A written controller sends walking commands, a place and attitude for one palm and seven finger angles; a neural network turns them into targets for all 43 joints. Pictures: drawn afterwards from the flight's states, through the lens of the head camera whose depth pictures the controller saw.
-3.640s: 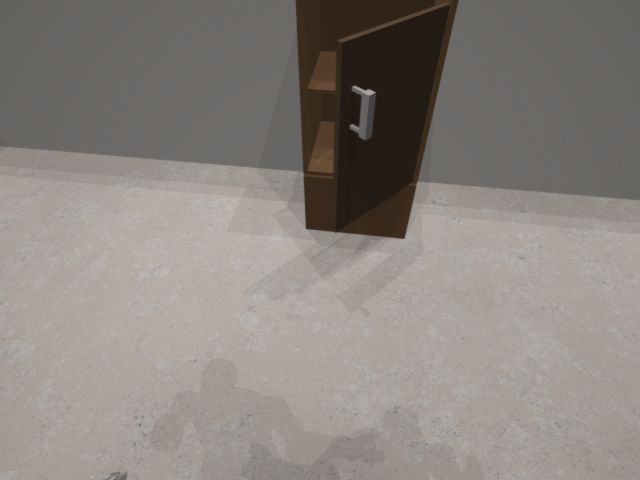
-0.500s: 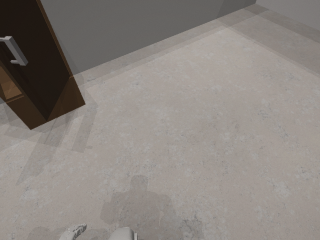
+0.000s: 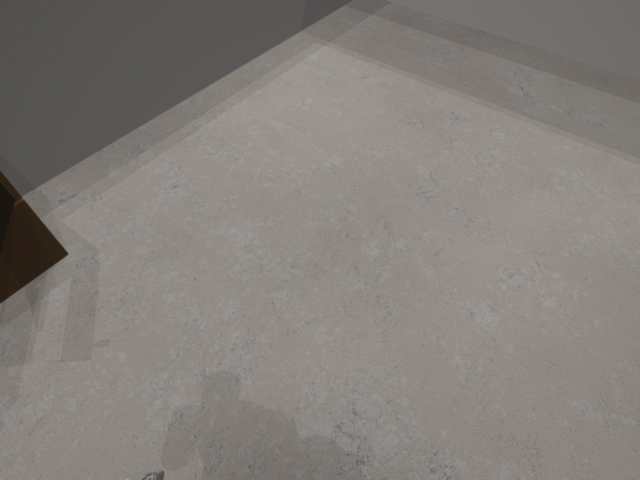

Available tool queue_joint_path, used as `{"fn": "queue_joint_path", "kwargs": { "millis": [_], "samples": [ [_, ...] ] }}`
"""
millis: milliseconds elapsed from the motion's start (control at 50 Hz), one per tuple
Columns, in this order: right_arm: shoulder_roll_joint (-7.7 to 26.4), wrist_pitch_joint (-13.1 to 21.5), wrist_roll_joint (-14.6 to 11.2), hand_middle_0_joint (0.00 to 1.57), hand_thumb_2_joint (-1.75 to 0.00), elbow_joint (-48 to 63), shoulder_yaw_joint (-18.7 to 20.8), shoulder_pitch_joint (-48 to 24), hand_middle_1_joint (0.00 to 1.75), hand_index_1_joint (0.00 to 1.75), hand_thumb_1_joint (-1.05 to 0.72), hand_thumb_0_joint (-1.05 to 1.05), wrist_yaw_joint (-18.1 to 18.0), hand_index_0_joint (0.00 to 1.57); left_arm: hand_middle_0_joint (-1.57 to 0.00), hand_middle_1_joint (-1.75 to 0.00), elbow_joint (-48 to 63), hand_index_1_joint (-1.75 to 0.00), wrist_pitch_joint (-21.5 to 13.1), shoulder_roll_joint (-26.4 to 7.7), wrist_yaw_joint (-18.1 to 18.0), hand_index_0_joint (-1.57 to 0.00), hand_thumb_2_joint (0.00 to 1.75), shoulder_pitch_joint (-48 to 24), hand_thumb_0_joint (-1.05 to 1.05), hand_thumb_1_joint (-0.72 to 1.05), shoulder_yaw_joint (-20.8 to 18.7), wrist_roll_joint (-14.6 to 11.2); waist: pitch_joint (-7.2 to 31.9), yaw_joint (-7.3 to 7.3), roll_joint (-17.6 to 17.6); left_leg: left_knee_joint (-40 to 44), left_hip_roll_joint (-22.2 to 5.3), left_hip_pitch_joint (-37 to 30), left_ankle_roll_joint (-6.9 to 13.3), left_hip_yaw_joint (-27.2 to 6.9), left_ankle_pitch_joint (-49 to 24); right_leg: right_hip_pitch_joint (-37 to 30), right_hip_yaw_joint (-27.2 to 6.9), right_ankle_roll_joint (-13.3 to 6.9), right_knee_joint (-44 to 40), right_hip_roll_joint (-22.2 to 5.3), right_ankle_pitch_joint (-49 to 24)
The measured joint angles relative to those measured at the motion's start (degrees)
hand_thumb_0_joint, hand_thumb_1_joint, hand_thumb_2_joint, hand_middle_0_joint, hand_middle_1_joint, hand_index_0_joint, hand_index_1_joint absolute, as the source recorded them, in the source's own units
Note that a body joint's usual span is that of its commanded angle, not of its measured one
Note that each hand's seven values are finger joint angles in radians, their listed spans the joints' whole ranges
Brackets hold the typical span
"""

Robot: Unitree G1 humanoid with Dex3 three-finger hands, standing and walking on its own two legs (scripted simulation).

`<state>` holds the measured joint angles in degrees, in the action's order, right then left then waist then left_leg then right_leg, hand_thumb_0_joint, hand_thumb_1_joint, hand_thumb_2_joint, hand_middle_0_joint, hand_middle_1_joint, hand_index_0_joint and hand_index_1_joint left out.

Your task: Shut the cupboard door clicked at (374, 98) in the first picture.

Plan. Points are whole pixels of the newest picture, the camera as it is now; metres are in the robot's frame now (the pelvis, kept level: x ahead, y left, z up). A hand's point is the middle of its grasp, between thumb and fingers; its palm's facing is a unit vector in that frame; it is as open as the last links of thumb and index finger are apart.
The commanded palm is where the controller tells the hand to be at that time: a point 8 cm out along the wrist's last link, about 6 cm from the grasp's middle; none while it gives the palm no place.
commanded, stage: walk around to get in front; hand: left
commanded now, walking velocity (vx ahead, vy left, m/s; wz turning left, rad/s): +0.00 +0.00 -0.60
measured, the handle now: out of the picture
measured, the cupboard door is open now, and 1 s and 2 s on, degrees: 50 50 50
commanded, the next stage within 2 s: walk to a spot facing it in 1.68 s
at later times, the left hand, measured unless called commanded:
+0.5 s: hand out of the picture +0.12 +0.21 -0.19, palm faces -0.17 -0.97 -0.17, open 7.4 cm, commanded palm none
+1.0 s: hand (334, 299) +0.44 -0.01 -0.17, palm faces -0.61 -0.78 -0.14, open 7.4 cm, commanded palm none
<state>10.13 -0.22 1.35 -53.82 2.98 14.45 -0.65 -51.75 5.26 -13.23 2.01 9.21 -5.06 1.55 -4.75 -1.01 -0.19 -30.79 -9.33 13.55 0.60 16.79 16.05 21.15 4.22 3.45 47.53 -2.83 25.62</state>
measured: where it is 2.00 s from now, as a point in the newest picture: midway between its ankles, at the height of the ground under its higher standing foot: (415, 364)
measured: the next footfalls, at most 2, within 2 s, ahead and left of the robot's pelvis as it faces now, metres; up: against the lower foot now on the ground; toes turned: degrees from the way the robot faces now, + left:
right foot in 0.08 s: +0.03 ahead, -0.14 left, +0.00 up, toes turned -9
left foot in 0.46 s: +0.16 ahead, +0.09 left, +0.00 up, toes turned -9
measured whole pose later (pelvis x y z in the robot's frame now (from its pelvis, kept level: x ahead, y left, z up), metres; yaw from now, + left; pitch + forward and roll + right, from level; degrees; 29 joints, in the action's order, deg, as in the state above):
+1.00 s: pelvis +0.22 -0.06 -0.02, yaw -34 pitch +1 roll -1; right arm 6.6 3.0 1.7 -64.3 2.0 31.6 -1.1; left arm -53.5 1.3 -10.4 2.9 1.7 -4.2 2.2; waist -6.2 -4.6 0.0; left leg -25.0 -8.1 -5.6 -3.8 24.2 27.8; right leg 30.7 9.5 -2.9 40.1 -1.5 13.6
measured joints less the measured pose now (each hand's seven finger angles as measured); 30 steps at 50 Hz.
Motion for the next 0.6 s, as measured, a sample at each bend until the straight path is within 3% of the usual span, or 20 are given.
{"fn": "queue_joint_path", "kwargs": {
  "millis": [60, 80, 140, 200, 280, 400, 460, 500, 540, 600],
  "samples": [
    [1.1, -0.4, -0.2, 0.20, -0.90, -0.5, 0.7, 0.5, 0.30, 0.30, -0.90, 0.00, 0.4, 0.20, -0.20, -0.30, 0.6, -0.30, -1.1, 0.5, -0.1, -0.20, 0.90, -0.4, 0.00, 0.91, 0.5, -0.1, 0.0, -0.24, -1.1, -4.6, -1.9, 1.5, -1.3, 1.8, 2.2, -4.7, 1.2, -1.4, -11.1, 0.6, -6.0],
    [1.5, -0.6, -0.3, 0.20, -0.90, -0.4, 0.9, 1.1, 0.30, 0.30, -0.90, 0.00, 0.5, 0.20, -0.20, -0.30, 0.9, -0.30, -1.9, 0.4, -0.3, -0.20, 0.90, -0.2, 0.00, 0.91, 0.8, 0.1, 0.4, -0.17, -1.0, -7.9, -2.3, 2.9, -2.0, 1.8, 3.8, -5.8, 0.8, -2.8, -14.3, 0.5, -9.6],
    [3.4, -3.0, -0.4, 0.20, -0.90, -1.3, 1.3, 0.8, 0.30, 0.30, -0.90, 0.01, 0.3, 0.20, -0.20, -0.30, 0.7, -0.30, -3.1, 1.8, -1.2, -0.20, 0.90, -0.3, 0.00, 0.91, 1.4, -0.2, 0.5, -0.24, -3.4, -22.8, -1.1, 9.3, -3.7, -7.5, 12.6, -4.8, 0.6, -4.4, -11.6, 2.2, -7.1],
    [4.0, -3.7, 0.1, 0.20, -0.90, -1.7, 1.5, 0.3, 0.30, 0.30, -0.91, 0.01, 0.9, 0.20, -0.20, -0.30, 0.3, -0.30, -3.5, 2.3, -1.6, -0.20, 0.90, 1.6, 0.00, 0.91, 1.6, -0.2, 1.8, 0.51, -2.7, -30.2, 1.1, 13.3, -4.3, -11.6, 9.1, -6.5, -1.2, -4.5, -15.2, 2.8, -8.0],
    [4.0, -2.4, 0.3, 0.20, -0.90, -0.3, 1.6, -0.8, 0.30, 0.30, -0.91, 0.01, 1.5, 0.19, -0.20, -0.30, -1.2, -0.30, -4.5, 2.1, -1.3, -0.20, 0.90, 4.5, 0.00, 0.91, 1.8, 0.0, 3.1, 1.09, -1.1, -27.0, 2.1, 14.4, -5.1, -12.5, 5.0, -8.5, -4.0, -4.5, -19.8, 3.3, -10.3],
    [3.5, -0.7, -0.1, 0.20, -0.90, 1.8, 1.3, -2.8, 0.30, 0.30, -0.91, 0.01, 1.6, 0.19, -0.20, -0.30, -3.3, -0.30, -4.9, 1.3, -0.9, -0.20, 0.90, 8.2, 0.00, 0.91, 1.6, 0.2, 4.0, 3.02, 0.6, -14.5, 4.4, 11.2, -4.8, -13.1, 5.1, -10.2, -7.6, -3.5, -21.4, 4.0, -9.8],
    [3.0, 1.0, -0.4, 0.20, -0.90, 3.0, 0.5, -3.2, 0.30, 0.30, -0.91, 0.01, 1.2, 0.19, -0.20, -0.30, -4.0, -0.30, -4.3, 0.5, -0.8, -0.20, 0.90, 10.0, 0.00, 0.90, 1.0, 0.1, 4.3, 3.76, 1.6, -3.1, 5.6, 5.7, -4.1, -12.1, 2.3, -9.6, -9.7, -2.4, -17.6, 4.3, -6.9],
    [2.2, 2.3, -0.1, 0.20, -0.90, 3.4, -0.2, -3.5, 0.30, 0.30, -0.91, 0.01, 0.8, 0.19, -0.20, -0.30, -4.9, -0.30, -3.3, -0.2, -0.7, -0.20, 0.90, 10.3, 0.00, 0.91, 0.3, -0.1, 4.1, 3.73, 2.9, -4.3, 5.7, 5.0, -1.0, -10.1, 0.7, -5.9, -10.1, -3.3, -7.2, 4.4, -0.5],
    [1.3, 3.1, 0.1, 0.20, -0.90, 3.3, -0.8, -2.6, 0.30, 0.30, -0.91, 0.00, 0.5, 0.20, -0.20, -0.30, -5.9, -0.30, -2.5, -0.5, -0.3, -0.20, 0.90, 10.1, 0.00, 0.91, -0.2, 0.3, 4.3, 3.20, 2.8, -4.1, 4.8, 3.0, 0.8, -8.4, 1.8, -0.7, -7.4, -3.5, 5.6, 4.3, 0.4],
    [-0.3, 3.6, 0.0, 0.20, -0.90, 1.9, -1.4, 0.3, 0.30, 0.30, -0.90, 0.00, -0.1, 0.20, -0.20, -0.30, -5.9, -0.30, -2.4, -1.1, 0.7, -0.20, 0.90, 8.6, 0.01, 0.91, -0.8, 0.7, 4.2, 2.66, 2.8, 1.4, 4.3, -1.8, 1.1, -6.3, 0.8, 5.7, -3.8, -2.9, 16.8, 2.4, -6.4]
  ]
}}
